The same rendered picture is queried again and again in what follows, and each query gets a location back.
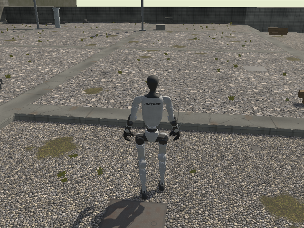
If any robot right upper arm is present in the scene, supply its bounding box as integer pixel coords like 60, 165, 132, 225
162, 96, 175, 122

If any robot left upper arm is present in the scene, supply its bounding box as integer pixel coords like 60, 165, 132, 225
129, 95, 143, 122

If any right robot forearm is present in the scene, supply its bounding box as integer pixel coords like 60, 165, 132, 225
170, 115, 179, 132

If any robot right thigh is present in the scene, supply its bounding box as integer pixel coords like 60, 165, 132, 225
158, 133, 168, 162

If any robot right hand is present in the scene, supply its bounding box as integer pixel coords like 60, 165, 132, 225
170, 131, 180, 141

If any left robot forearm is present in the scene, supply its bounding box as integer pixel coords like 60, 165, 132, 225
124, 114, 134, 133

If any robot torso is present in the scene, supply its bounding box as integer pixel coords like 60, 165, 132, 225
141, 95, 163, 143

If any robot left hand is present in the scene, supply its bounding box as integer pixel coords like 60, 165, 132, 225
123, 131, 134, 141

